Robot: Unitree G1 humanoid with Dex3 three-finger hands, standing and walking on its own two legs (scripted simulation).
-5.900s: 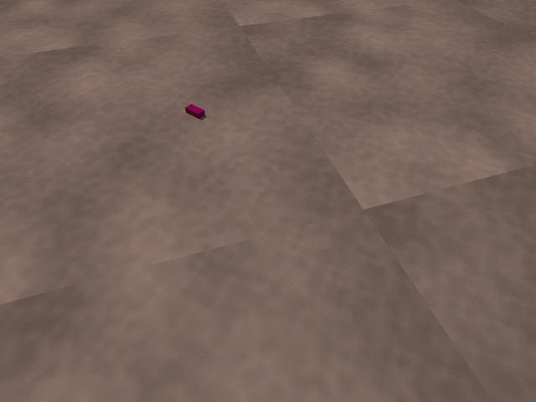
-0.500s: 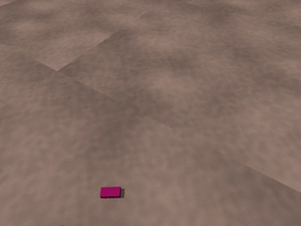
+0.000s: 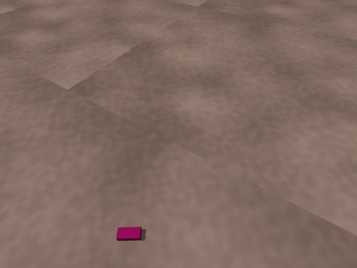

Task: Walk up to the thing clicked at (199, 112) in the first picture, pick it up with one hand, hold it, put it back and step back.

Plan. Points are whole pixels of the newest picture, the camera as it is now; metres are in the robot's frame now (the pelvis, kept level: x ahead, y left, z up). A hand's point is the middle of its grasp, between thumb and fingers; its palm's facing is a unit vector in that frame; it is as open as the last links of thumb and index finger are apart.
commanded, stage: walk up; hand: left
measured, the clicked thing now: (129, 233) +0.43 +0.28 -0.76
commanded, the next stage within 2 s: none
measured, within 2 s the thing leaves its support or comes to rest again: neither
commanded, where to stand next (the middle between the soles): +0.04 +0.01 m, yaw +1 degrees
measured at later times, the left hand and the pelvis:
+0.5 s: hand out of the picture +0.10 +0.25 -0.15, palm faces -0.02 -0.94 -0.33, open 7.4 cm; pelvis +0.00 +0.00 +0.00, yaw -1 degrees
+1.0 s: hand out of the picture +0.11 +0.26 -0.15, palm faces -0.05 -0.92 -0.39, open 7.4 cm; pelvis +0.07 +0.00 -0.01, yaw -3 degrees
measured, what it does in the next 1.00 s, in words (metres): lifts its left foot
